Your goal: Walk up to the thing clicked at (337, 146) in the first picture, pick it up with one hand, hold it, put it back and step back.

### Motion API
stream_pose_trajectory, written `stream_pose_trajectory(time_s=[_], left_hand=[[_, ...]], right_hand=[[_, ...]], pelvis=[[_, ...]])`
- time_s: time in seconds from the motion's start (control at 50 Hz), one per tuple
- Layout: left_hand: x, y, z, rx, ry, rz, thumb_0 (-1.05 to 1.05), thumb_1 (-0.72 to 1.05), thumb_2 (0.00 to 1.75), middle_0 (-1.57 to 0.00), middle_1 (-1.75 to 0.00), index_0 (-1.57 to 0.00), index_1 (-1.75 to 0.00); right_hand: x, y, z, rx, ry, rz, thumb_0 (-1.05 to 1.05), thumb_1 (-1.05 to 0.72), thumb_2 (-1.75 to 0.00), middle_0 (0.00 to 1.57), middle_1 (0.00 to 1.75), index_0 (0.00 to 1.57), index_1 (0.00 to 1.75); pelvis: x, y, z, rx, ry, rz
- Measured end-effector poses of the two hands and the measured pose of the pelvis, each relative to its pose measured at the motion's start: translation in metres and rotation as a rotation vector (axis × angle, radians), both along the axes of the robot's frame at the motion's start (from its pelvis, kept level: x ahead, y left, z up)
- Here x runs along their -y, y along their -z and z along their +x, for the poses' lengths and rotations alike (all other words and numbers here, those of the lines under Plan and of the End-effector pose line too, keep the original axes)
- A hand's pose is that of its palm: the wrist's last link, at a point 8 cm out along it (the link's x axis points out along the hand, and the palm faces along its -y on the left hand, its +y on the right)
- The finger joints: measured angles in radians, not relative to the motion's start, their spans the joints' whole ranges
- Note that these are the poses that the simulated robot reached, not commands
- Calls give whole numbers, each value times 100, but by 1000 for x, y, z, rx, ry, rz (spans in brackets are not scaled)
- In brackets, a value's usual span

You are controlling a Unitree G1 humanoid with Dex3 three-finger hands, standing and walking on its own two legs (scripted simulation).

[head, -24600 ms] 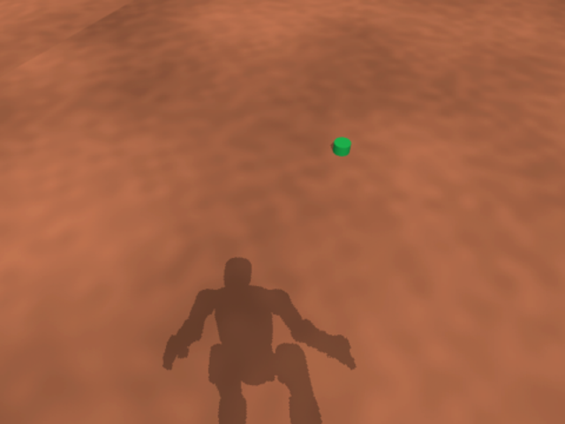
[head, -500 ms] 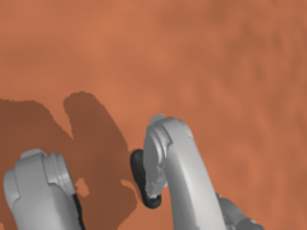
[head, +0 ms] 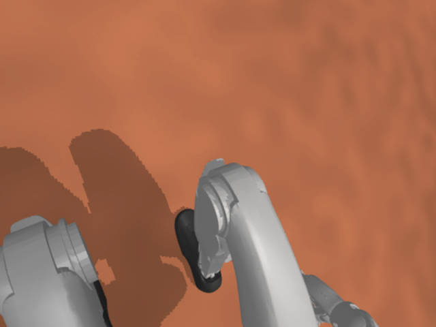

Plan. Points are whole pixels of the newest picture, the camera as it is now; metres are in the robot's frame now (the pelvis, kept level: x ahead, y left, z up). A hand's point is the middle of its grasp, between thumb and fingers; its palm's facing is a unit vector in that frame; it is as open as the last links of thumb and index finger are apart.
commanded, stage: open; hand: left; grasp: from above
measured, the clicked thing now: out of the picture +0.44 +0.34 -0.26
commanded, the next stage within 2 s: withdraw in 1.00 s
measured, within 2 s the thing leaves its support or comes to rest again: rests again in 1.26 s
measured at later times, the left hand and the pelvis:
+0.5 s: hand out of the picture +0.44 +0.33 -0.25, palm faces -0.44 -0.15 -0.88, open 12.9 cm; pelvis +0.00 +0.00 +0.00, yaw -1 degrees
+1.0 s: hand out of the picture +0.43 +0.33 -0.24, palm faces -0.46 -0.16 -0.87, open 14.0 cm; pelvis +0.00 +0.00 +0.00, yaw -1 degrees
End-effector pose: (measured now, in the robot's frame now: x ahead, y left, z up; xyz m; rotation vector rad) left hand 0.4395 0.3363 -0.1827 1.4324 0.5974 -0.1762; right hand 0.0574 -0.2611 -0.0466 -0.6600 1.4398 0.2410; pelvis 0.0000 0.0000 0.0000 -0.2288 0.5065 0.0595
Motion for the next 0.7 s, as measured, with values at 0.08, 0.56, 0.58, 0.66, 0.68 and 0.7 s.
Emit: stream_pose_trajectory(time_s=[0.08, 0.56, 0.58, 0.66, 0.68, 0.7], left_hand=[[0, 0, 0, -1, 0, -3, 0, -21, 73, -48, -82, -52, -80], [1, 5, 4, 23, 12, -2, 0, -42, 98, -15, -103, -17, -103], [1, 5, 4, 21, 15, 2, 0, -43, 99, -14, -104, -15, -103], [0, 3, 4, 16, 8, 9, 0, -47, 102, -11, -106, -11, -105], [0, 2, 4, 17, 2, 9, 0, -48, 102, -10, -106, -11, -106], [-1, 2, 3, 16, -4, 8, 0, -48, 102, -10, -106, -10, -106]], right_hand=[[0, -1, -1, 0, -6, 3, 0, -91, -90, 21, 30, 21, 30], [-4, -8, -3, -4, -29, -2, 0, -90, -90, 21, 30, 21, 30], [-4, -8, -3, -4, -29, 1, 0, -90, -90, 21, 30, 21, 30], [-5, -7, -2, -4, -32, 13, 0, -90, -90, 21, 30, 21, 30], [-4, -6, -2, -4, -32, 14, 0, -90, -90, 21, 30, 21, 30], [-4, -6, -1, -3, -32, 16, 0, -90, -90, 21, 30, 21, 30]], pelvis=[[0, 0, -1, 5, 2, -3], [-2, 0, -2, 12, 8, -18], [-2, 0, -2, 12, 8, -17], [-1, -1, -2, 9, 8, -16], [-1, -1, -2, 9, 8, -16], [-1, -1, -2, 8, 7, -15]])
